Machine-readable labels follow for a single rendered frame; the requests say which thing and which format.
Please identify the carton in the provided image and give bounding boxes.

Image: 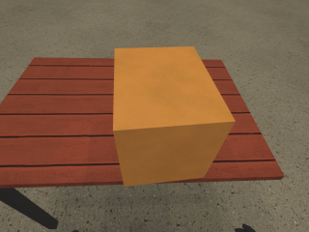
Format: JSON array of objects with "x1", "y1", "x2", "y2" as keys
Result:
[{"x1": 113, "y1": 46, "x2": 236, "y2": 187}]

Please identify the table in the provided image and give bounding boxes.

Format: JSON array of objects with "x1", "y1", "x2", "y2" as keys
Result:
[{"x1": 0, "y1": 57, "x2": 285, "y2": 229}]

